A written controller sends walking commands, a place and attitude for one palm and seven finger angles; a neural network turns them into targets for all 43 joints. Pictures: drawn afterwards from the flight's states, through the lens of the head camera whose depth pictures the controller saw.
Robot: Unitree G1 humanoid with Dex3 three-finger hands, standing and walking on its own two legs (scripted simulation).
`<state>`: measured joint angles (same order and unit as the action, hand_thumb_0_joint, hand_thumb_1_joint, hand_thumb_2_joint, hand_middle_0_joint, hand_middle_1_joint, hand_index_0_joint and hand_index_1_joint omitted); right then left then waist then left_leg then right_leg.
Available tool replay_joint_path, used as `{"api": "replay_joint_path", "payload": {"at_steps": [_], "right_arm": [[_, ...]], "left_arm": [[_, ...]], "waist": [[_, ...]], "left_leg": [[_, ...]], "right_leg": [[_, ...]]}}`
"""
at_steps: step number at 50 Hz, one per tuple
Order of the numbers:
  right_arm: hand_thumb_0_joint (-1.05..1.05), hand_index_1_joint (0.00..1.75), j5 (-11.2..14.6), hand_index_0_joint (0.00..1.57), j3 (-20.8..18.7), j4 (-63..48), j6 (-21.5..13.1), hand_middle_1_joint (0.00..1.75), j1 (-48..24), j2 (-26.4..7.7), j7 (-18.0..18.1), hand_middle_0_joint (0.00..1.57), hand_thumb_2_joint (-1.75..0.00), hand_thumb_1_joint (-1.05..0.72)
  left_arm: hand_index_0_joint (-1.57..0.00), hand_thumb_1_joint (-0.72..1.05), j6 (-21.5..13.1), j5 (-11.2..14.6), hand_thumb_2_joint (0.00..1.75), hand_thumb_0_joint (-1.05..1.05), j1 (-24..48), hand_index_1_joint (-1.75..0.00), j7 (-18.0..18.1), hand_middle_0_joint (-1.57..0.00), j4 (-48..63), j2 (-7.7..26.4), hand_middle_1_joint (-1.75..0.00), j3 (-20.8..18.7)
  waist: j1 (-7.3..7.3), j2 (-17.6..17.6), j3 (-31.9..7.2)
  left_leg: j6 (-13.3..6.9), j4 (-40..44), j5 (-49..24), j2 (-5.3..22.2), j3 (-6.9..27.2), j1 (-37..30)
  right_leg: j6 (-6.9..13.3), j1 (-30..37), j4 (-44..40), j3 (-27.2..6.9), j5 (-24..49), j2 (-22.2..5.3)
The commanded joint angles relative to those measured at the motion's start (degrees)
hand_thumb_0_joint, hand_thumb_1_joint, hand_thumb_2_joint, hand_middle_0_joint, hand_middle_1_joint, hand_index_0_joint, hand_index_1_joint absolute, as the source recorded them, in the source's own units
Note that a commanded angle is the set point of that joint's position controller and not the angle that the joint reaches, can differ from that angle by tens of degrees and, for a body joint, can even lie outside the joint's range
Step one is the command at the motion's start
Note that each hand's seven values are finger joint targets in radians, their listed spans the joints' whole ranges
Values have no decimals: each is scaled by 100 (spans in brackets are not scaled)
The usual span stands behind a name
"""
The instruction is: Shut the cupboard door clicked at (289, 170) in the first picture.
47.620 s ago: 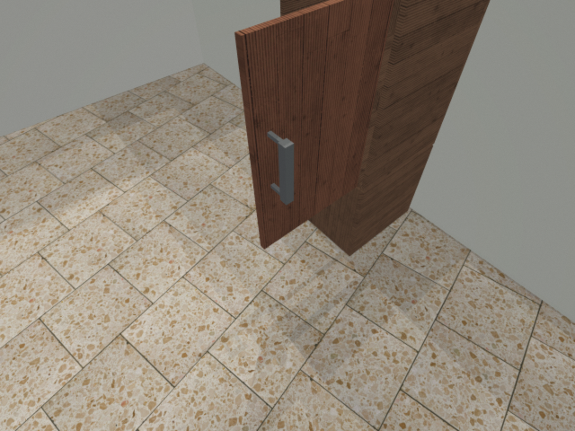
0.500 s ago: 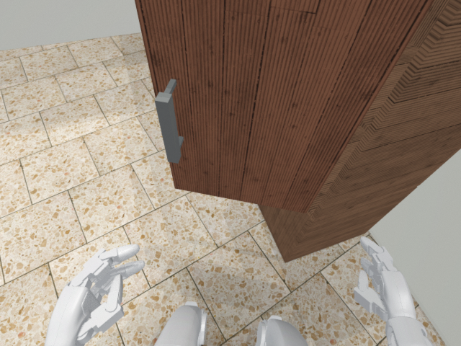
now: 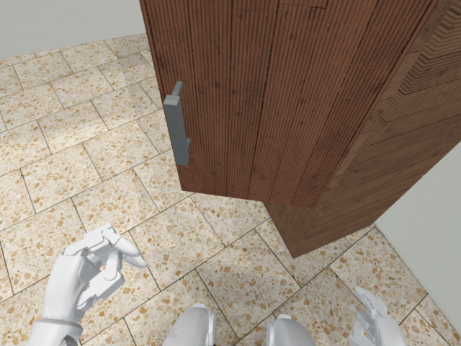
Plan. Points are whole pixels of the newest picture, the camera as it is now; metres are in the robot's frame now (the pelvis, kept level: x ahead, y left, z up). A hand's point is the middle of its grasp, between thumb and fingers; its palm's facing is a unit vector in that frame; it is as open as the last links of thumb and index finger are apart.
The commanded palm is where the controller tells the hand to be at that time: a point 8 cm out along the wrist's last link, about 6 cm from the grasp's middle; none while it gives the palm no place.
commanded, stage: raise the hand and make a fist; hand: left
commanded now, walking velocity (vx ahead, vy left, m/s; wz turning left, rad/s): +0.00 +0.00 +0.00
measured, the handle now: (180, 126) +0.50 +0.14 +0.06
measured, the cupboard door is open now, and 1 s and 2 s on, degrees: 59 59 59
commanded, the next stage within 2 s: bring the fist close to the handle in 0.94 s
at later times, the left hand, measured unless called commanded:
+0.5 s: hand (119, 265) +0.23 +0.18 +0.06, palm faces -0.10 -0.99 -0.05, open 3.1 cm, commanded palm +0.21 +0.24 +0.07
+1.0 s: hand (134, 259) +0.23 +0.16 +0.06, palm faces -0.07 -1.00 -0.05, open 3.1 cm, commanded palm +0.21 +0.22 +0.07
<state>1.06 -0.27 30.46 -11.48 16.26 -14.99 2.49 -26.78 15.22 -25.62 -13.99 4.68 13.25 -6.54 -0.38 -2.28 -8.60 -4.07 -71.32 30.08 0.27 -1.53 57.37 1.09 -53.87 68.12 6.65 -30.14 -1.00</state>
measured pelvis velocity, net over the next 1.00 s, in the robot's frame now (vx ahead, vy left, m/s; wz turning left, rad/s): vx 0.01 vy -0.02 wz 0.00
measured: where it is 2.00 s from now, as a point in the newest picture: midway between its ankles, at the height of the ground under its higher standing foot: outside the picture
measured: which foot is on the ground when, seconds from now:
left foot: down 0.00-1.00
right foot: down 0.00-1.00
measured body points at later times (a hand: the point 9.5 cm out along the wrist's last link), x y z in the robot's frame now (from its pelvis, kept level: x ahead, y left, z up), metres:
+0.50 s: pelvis +0.01 +0.00 +0.01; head +0.08 +0.02 +0.46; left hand +0.22 +0.24 +0.07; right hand +0.20 -0.22 -0.05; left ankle +0.04 +0.07 -0.63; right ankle +0.03 -0.12 -0.63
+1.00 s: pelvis +0.01 -0.02 +0.01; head +0.07 -0.02 +0.46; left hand +0.23 +0.22 +0.07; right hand +0.20 -0.26 -0.06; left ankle +0.04 +0.07 -0.63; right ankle +0.03 -0.12 -0.63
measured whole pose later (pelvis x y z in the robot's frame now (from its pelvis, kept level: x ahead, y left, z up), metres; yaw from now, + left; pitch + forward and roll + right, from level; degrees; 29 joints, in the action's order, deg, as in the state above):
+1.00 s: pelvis +0.01 -0.02 +0.01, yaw +0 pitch +15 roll -2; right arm 2.4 0.6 27.9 -9.5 14.2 -14.7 2.2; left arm -21.9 16.7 -21.4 -17.9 -0.4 14.8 -8.1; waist -0.1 -2.7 -9.5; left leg -2.3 -68.0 30.0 0.9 -0.9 53.6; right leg 2.5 -50.6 65.4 6.9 -30.4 0.1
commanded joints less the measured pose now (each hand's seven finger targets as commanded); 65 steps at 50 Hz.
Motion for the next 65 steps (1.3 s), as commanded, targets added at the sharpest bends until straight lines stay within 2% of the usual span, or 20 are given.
{"api": "replay_joint_path", "payload": {"at_steps": [1, 4, 5, 9, 12, 15, 18, 19, 23, 24, 30, 34, 37, 39, 42, 46, 52, 57, 59, 65], "right_arm": [[0, 30, 123, 20, -327, -1155, -428, 30, -428, -793, 60, 20, -90, -90], [0, 30, 100, 20, -326, -1252, -344, 30, -487, -732, 78, 20, -90, -90], [0, 30, 91, 20, -298, -1304, -311, 30, -480, -666, 72, 20, -90, -90], [0, 30, 57, 20, -272, -1223, -175, 30, -417, -603, 28, 20, -90, -90], [0, 30, 58, 20, -261, -1189, -100, 30, -356, -686, -27, 20, -90, -90], [0, 30, 104, 20, -241, -1260, -88, 30, -317, -783, -17, 20, -90, -90], [0, 30, 119, 20, -239, -1329, -119, 30, -303, -809, 38, 20, -90, -90], [0, 30, 96, 20, -230, -1321, -131, 30, -330, -804, 54, 20, -90, -90], [0, 30, 73, 20, -198, -1274, -181, 30, -331, -636, 29, 20, -90, -90], [0, 30, 63, 20, -192, -1224, -176, 30, -324, -638, 24, 20, -90, -90], [0, 30, 153, 20, -218, -1151, -132, 30, -322, -766, -1, 20, -90, -90], [0, 30, 162, 20, -246, -1244, -199, 30, -334, -808, 62, 20, -90, -90], [0, 30, 128, 20, -231, -1236, -262, 30, -345, -669, 67, 20, -90, -90], [0, 30, 98, 20, -222, -1148, -265, 30, -351, -614, 60, 20, -90, -90], [0, 30, 107, 20, -221, -1052, -216, 30, -373, -587, 10, 20, -90, -90], [0, 30, 166, 20, -253, -1098, -126, 30, -362, -692, 1, 20, -90, -90], [0, 30, 167, 20, -237, -1197, -160, 30, -384, -638, 87, 20, -90, -90], [0, 30, 119, 20, -184, -947, -249, 30, -349, -612, 74, 20, -90, -90], [0, 30, 136, 20, -181, -895, -212, 30, -339, -689, 66, 20, -90, -90], [0, 30, 199, 20, -183, -1017, -151, 30, -307, -764, 73, 20, -90, -90]], "left_arm": [[-110, 90, -33, -48, 90, 0, 260, -128, -393, -110, 938, 708, -128, -12], [-115, 90, 80, 74, 90, 0, 275, -134, -129, -115, 1656, 1215, -134, -750], [-117, 90, 81, 151, 90, 0, 198, -136, -29, -117, 1855, 1034, -136, -713], [-124, 90, 28, 152, 90, 0, 30, -144, 289, -124, 1630, 652, -144, -550], [-130, 90, 146, -33, 90, 0, 79, -150, 115, -130, 1009, 277, -150, 34], [-130, 90, 386, -139, 90, 0, 337, -150, -218, -130, 579, 385, -150, 183], [-130, 90, 406, -64, 90, 0, 671, -150, -372, -130, 952, 857, -150, -253], [-130, 90, 348, -3, 90, 0, 813, -150, -333, -130, 1207, 1130, -150, -556], [-130, 90, 20, 258, 90, 0, 607, -150, -114, -130, 1741, 1081, -150, -879], [-130, 90, 8, 261, 90, 0, 539, -150, -67, -130, 1608, 1121, -150, -957], [-130, 90, 380, 155, 90, 0, 421, -150, -449, -130, 224, 468, -150, -170], [-130, 90, 450, 237, 90, 0, 654, -150, -575, -130, 568, 970, -150, -535], [-130, 90, 88, 342, 90, 0, 716, -150, -392, -130, 1250, 1172, -150, -861], [-130, 90, -106, 366, 90, 0, 674, -150, -211, -130, 1305, 1253, -150, -1017], [-130, 90, -180, 289, 90, 0, 478, -150, -113, -130, 864, 852, -150, -707], [-130, 90, 142, 177, 90, 0, 419, -150, -356, -130, 320, 662, -150, -314], [-130, 90, 131, 367, 90, 0, 662, -150, -461, -130, 962, 1059, -150, -725], [-130, 90, -251, 298, 90, 0, 1366, -150, -193, -130, 733, 805, -150, -512], [-130, 90, -129, 211, 90, 0, 1473, -150, -217, -130, 266, 801, -150, -418], [-130, 90, 427, 65, 90, 0, 2130, -150, -320, -130, 210, 769, -150, -120]], "waist": [[88, 3, -1110], [-239, -465, -1652], [-245, -536, -1711], [-119, -437, -1341], [165, -199, -824], [252, 45, -553], [133, -28, -1022], [6, -324, -1182], [-158, -641, -1658], [-185, -623, -1610], [204, 210, -743], [64, 213, -1144], [-104, -183, -1608], [-146, -222, -1494], [16, -160, -1118], [163, 146, -890], [28, 144, -1458], [186, -18, -1157], [226, 23, -927], [218, -48, -1504]], "left_leg": [[305, 1586, -126, 60, 860, -1123], [378, 1744, -658, 50, 888, -1556], [433, 1808, -888, 64, 923, -1781], [486, 1748, -1371, 119, 931, -1837], [484, 1710, -971, 149, 930, -1589], [425, 1785, -483, 134, 971, -1310], [411, 1778, -674, 103, 942, -1509], [435, 1748, -906, 82, 918, -1601], [561, 1785, -1757, 116, 915, -2226], [554, 1745, -1919, 102, 900, -2140], [352, 1660, -863, 59, 711, -1264], [272, 1537, -1080, -18, 564, -1224], [286, 1498, -1495, -27, 489, -1477], [303, 1461, -1542, -19, 483, -1405], [299, 1408, -1283, -5, 427, -1228], [250, 1347, -979, -17, 381, -945], [214, 1261, -1372, -34, 355, -1062], [241, 1182, -1192, 8, 414, -1066], [232, 1198, -945, 16, 438, -907], [181, 1378, -1082, -4, 427, -1198]], "right_leg": [[116, 326, -979, -361, 122, 197], [164, 675, -826, -284, 539, 250], [163, 703, -811, -223, 693, 251], [150, 616, -832, -133, 927, 314], [92, 320, -928, -111, 755, 294], [92, 317, -1058, -156, 563, 286], [119, 576, -1074, -224, 673, 283], [158, 666, -1005, -252, 801, 301], [166, 824, -952, -200, 1160, 301], [188, 898, -940, -206, 1254, 324], [87, 727, -1258, -241, 755, 276], [111, 1165, -1346, -435, 878, 242], [130, 1395, -1238, -502, 1210, 213], [157, 1383, -1189, -512, 1253, 249], [105, 1123, -1225, -496, 1031, 230], [52, 1059, -1434, -641, 717, 180], [27, 1600, -1449, -807, 1182, 127], [57, 965, -1219, -614, 953, 202], [77, 813, -1286, -626, 629, 217], [39, 1167, -1383, -644, 892, 148]]}}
